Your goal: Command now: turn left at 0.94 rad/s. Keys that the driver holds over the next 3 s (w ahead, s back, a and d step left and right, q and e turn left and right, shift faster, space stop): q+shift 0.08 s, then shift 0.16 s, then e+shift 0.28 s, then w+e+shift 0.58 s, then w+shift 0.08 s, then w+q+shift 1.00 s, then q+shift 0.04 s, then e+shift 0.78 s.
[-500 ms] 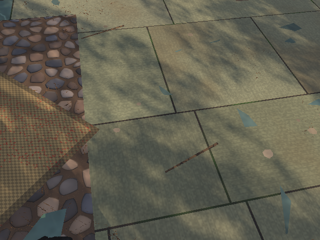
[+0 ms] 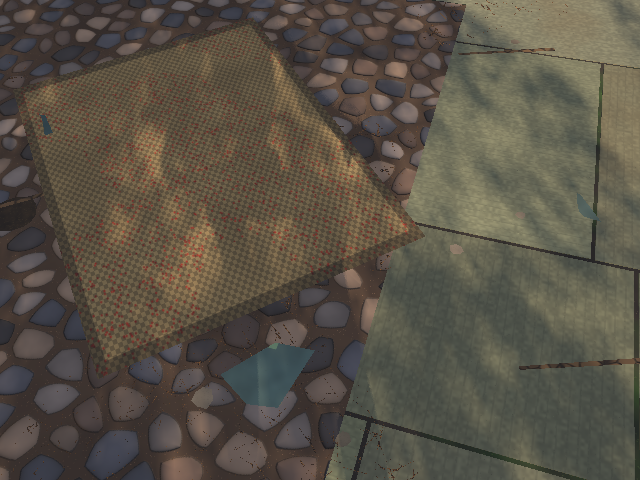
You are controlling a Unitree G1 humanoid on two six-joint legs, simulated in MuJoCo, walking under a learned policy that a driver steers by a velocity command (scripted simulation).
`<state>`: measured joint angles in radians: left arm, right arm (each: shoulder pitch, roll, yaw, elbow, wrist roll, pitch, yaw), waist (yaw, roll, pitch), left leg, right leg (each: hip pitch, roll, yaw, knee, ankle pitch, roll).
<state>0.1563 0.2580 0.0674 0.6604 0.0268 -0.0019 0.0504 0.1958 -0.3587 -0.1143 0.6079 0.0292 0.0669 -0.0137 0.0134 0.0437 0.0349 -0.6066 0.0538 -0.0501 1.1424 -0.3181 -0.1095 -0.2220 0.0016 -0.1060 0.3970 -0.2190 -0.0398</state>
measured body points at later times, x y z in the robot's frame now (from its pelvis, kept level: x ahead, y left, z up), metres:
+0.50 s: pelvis +0.02 +0.07 +0.00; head +0.05 +0.09 +0.45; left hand +0.07 +0.37 -0.13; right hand +0.25 -0.14 -0.08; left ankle +0.01 +0.16 -0.74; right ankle +0.03 -0.07 -0.68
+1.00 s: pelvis +0.18 -0.06 -0.02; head +0.19 -0.09 +0.43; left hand +0.39 +0.18 -0.11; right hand +0.19 -0.36 -0.14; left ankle +0.13 +0.13 -0.65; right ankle +0.14 -0.11 -0.74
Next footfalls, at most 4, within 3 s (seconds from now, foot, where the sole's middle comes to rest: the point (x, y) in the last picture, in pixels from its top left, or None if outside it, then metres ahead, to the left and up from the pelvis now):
0.24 left None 0.04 0.17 -0.78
0.88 right None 0.17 -0.12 -0.78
1.32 left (441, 383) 0.66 -0.20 -0.78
1.76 right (577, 282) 0.92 -0.56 -0.78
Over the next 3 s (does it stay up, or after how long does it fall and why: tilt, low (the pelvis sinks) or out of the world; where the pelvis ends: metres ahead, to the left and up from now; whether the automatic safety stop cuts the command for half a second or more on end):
stays up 1.60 -0.35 -0.01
